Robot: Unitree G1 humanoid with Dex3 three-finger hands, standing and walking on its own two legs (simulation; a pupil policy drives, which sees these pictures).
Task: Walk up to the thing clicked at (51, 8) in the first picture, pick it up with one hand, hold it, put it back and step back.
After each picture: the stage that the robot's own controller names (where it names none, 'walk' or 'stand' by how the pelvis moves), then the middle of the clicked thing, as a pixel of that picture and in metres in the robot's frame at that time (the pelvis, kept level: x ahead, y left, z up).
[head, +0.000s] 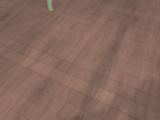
stand; (49, 1) +2.21 +0.45 -0.66
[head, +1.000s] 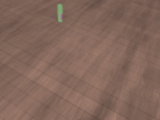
walk; (60, 13) +2.11 +0.23 -0.64
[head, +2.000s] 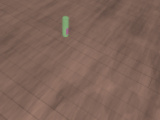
walk; (65, 26) +1.51 +0.12 -0.65
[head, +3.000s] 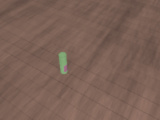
walk; (63, 63) +1.02 +0.15 -0.65
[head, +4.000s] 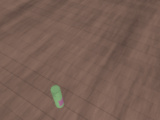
walk; (57, 97) +0.64 +0.21 -0.63
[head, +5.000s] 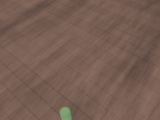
stand; (66, 118) +0.44 +0.15 -0.63
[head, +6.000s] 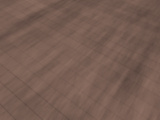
stand; out of the picture +0.39 +0.15 -0.66
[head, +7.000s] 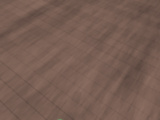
stand; out of the picture +0.39 +0.16 -0.66
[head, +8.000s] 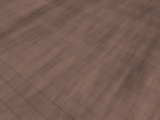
stand; out of the picture +0.39 +0.15 -0.66
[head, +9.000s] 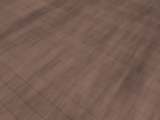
stand; out of the picture +0.38 +0.15 -0.66
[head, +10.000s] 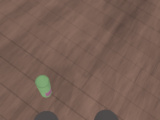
go down; (44, 87) +0.43 +0.16 -0.46
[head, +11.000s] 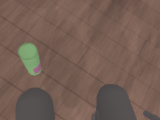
go down; (31, 61) +0.46 +0.20 -0.28
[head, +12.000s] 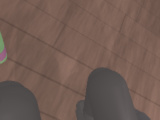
close in; out of the picture +0.45 +0.23 -0.18
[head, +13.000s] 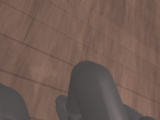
close; out of the picture +0.45 +0.26 -0.16
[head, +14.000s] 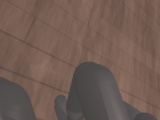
lift; out of the picture +0.41 +0.25 -0.16
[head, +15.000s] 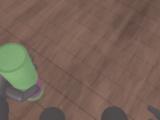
lift; (24, 78) +0.33 +0.18 +0.03
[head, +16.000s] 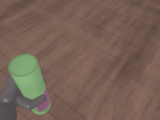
hold; (34, 89) +0.31 +0.16 +0.04
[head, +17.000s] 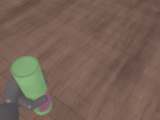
hold; (35, 89) +0.31 +0.16 +0.04
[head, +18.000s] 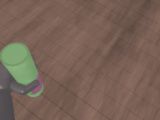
crouch; (26, 74) +0.37 +0.18 -0.01
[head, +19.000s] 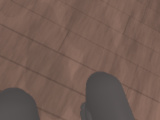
lower; out of the picture +0.50 +0.24 -0.05
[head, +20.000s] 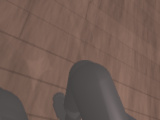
lower; out of the picture +0.47 +0.29 -0.16
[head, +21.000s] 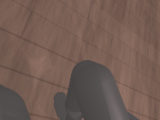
lower; out of the picture +0.45 +0.28 -0.17
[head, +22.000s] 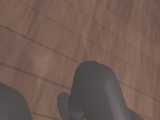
lower; out of the picture +0.45 +0.28 -0.17
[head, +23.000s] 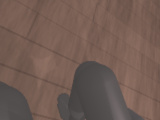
lower; out of the picture +0.44 +0.27 -0.17
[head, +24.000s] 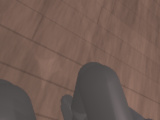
open; out of the picture +0.43 +0.25 -0.17
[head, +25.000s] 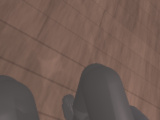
stand; out of the picture +0.43 +0.25 -0.17
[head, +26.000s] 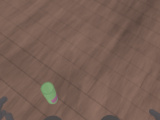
stand; (50, 94) +0.42 +0.18 -0.48
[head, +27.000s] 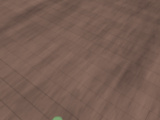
stand; out of the picture +0.40 +0.16 -0.60
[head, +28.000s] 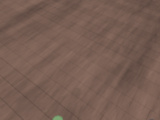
stand; out of the picture +0.40 +0.16 -0.60
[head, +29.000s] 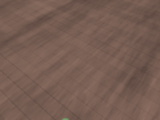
stand; out of the picture +0.43 +0.14 -0.65
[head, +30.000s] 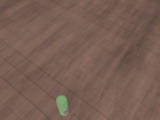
walk; (62, 106) +0.45 +0.14 -0.62
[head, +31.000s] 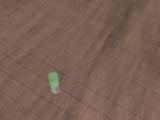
walk; (54, 83) +0.61 +0.19 -0.63
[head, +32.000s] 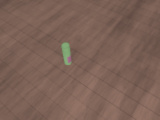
walk; (66, 54) +0.97 +0.18 -0.63
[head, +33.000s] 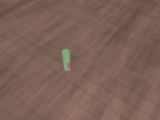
stand; (66, 60) +1.03 +0.16 -0.64
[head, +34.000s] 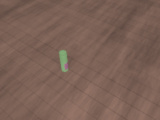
stand; (63, 61) +1.03 +0.18 -0.66
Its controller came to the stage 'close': yes
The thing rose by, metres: 0.68
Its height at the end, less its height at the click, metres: +0.00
